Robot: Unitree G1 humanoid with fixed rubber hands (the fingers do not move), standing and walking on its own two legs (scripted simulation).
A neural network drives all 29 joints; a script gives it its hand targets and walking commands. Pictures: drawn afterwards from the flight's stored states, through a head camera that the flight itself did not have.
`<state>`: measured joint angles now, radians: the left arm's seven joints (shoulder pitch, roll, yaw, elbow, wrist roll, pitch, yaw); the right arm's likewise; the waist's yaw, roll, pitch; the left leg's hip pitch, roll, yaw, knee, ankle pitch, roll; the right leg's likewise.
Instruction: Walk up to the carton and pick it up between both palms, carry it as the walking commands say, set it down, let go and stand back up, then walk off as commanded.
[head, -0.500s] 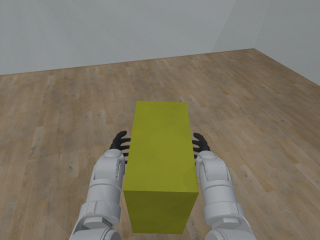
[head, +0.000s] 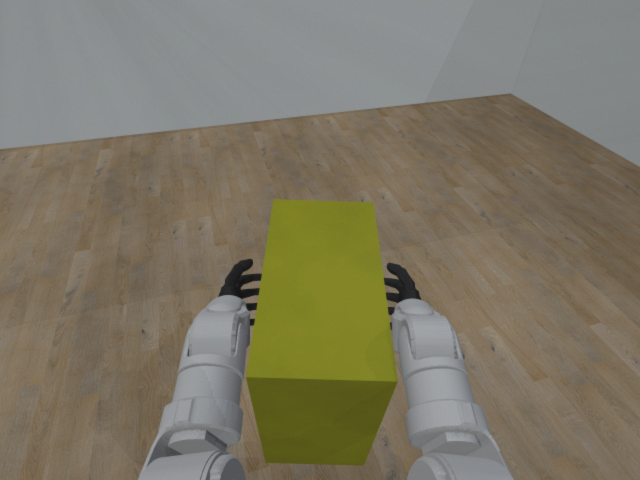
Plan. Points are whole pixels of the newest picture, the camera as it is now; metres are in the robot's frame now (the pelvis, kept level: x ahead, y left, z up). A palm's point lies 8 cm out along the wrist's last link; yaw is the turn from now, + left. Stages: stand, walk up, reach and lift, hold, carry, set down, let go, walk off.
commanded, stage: hold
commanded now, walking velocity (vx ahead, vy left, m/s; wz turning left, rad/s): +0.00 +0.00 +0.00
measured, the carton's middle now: (319, 333) +0.32 +0.01 -0.01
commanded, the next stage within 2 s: carry in 0.56 s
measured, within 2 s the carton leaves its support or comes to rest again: neither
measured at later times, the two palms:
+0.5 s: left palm (230, 308) +0.31 +0.13 +0.06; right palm (407, 314) +0.31 -0.11 +0.06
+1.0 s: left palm (186, 274) +0.34 +0.19 +0.10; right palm (361, 265) +0.36 -0.05 +0.10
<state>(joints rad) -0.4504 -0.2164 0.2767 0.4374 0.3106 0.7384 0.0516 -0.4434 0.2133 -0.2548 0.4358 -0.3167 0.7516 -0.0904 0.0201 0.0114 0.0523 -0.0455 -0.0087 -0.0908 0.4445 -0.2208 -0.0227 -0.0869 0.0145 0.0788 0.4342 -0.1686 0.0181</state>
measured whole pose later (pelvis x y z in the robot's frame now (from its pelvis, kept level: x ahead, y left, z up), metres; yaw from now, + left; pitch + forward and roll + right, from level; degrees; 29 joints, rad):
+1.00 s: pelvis +0.00 +0.02 -0.02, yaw +4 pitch +6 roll -1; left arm -0.61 -0.08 0.15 0.11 0.02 1.09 0.20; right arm -0.62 0.12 -0.12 0.12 -0.08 1.10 -0.23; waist 0.05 0.02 -0.06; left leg -0.49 0.00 -0.06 0.64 -0.25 0.00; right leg -0.39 0.00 -0.09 0.58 -0.31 0.01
